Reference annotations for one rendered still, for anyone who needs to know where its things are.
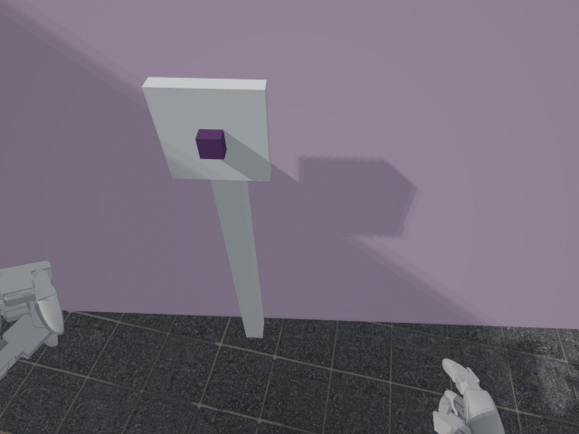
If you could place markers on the button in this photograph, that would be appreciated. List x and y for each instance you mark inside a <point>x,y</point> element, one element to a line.
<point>211,143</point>

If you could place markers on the right robot hand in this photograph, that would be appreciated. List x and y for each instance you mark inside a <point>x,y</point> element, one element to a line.
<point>476,412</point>

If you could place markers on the left robot hand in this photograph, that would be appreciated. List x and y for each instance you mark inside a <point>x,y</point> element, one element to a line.
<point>27,295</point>

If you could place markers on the panel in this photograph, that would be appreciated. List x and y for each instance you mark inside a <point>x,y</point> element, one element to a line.
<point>180,107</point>

